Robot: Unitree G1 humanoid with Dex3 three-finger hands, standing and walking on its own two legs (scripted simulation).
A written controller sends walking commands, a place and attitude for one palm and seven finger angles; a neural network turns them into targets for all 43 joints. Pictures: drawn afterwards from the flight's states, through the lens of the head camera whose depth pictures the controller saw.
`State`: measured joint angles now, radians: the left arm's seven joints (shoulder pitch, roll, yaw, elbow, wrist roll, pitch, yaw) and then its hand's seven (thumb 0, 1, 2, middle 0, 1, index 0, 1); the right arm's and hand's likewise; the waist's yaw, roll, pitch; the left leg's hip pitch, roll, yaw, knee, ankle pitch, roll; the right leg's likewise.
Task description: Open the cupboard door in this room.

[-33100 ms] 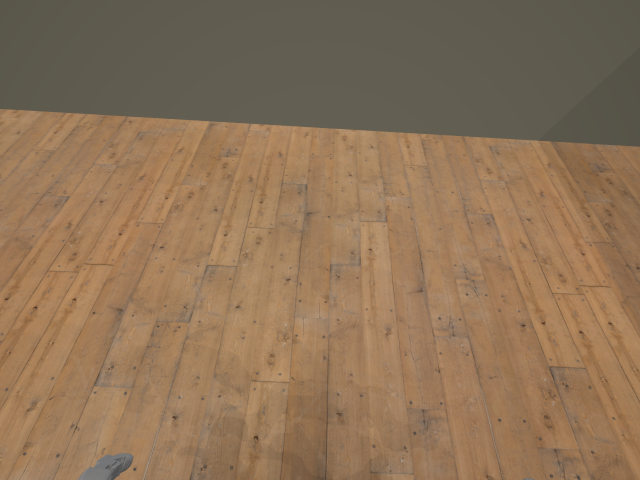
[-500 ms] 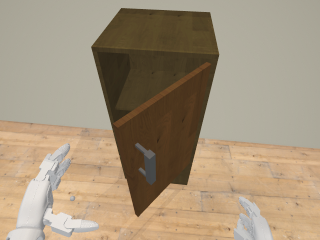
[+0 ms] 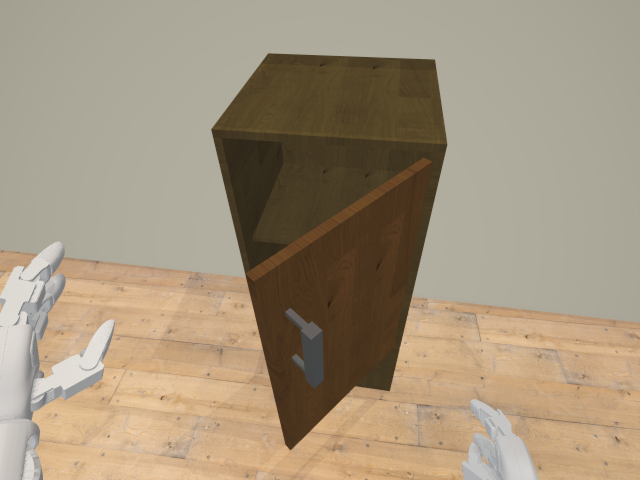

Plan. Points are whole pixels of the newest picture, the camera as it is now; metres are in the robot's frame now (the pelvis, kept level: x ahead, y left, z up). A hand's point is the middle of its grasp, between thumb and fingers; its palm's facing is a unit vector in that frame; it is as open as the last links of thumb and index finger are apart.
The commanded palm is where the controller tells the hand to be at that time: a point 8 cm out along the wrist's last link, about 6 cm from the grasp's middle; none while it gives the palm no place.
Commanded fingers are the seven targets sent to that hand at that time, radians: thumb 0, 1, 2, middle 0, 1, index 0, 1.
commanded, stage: draw the hand back to the body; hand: left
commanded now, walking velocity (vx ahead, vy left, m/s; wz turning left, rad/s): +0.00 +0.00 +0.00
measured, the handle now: (304, 348) +0.32 +0.07 -0.05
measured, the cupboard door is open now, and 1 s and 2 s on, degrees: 53 53 53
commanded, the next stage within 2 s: step back with the hand held close in 0.44 s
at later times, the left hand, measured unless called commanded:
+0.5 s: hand (90, 352) +0.18 +0.24 +0.16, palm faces +0.46 -0.80 -0.40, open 7.4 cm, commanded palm +0.13 +0.28 +0.17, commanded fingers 0.00 0.90 0.90 -0.20 -0.30 -0.20 -0.30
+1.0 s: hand (48, 385) +0.15 +0.27 +0.15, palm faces +0.38 -0.78 -0.49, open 7.4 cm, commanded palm +0.09 +0.30 +0.18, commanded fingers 0.00 0.90 0.90 -0.20 -0.30 -0.20 -0.30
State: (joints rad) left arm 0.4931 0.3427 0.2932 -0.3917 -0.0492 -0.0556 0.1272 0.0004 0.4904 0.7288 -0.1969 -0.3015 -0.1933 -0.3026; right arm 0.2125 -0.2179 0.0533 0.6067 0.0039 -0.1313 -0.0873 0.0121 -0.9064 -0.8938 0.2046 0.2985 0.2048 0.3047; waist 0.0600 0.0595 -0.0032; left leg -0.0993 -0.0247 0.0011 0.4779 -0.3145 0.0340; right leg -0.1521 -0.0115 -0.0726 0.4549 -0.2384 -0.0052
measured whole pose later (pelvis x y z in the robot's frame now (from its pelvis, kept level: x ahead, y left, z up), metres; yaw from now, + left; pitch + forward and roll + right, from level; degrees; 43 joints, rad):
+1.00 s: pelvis -0.05 +0.00 +0.00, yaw +0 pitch +0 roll -1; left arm 0.58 0.42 0.41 -0.48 -0.06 -0.14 0.13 0.01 0.89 0.90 -0.22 -0.30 -0.21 -0.30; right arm 0.17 -0.23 -0.02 0.59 0.01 -0.01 -0.09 0.01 -0.91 -0.89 0.20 0.30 0.20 0.30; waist 0.00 0.01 0.04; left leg -0.25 -0.03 0.01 0.50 -0.23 0.04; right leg -0.29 -0.02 -0.07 0.44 -0.14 0.00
